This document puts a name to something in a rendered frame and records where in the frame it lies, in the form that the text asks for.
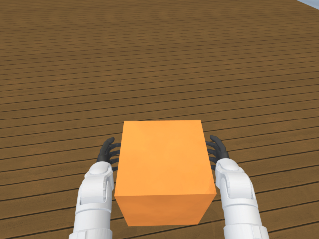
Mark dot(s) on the robot right hand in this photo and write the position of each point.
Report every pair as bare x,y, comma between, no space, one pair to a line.
219,152

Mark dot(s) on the robot right forearm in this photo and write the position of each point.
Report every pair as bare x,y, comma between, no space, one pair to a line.
242,218

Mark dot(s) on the carton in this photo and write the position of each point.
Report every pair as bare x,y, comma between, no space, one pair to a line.
164,174

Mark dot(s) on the robot left hand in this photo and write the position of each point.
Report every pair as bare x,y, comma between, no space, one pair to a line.
105,153

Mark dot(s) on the robot left forearm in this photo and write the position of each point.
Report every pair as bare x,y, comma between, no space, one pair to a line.
94,203

